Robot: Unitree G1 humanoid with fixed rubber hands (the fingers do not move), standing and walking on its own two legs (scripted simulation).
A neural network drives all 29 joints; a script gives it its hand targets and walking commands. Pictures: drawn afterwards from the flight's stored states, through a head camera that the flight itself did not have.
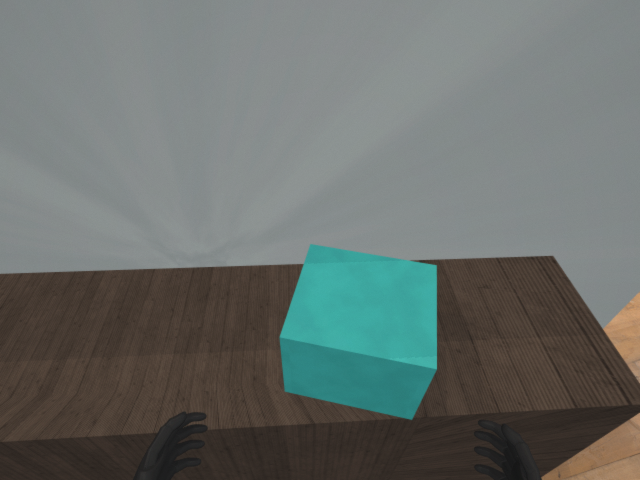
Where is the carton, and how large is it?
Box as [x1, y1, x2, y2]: [279, 244, 436, 419]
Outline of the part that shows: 310,244 279,337 285,391 411,419 436,369 436,265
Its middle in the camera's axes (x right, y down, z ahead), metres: +0.06 +0.14 +0.62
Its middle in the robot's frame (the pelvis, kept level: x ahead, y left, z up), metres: +0.38 -0.03 -0.06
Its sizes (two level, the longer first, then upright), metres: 0.206 0.181 0.165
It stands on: a pedestal, 0.64 m high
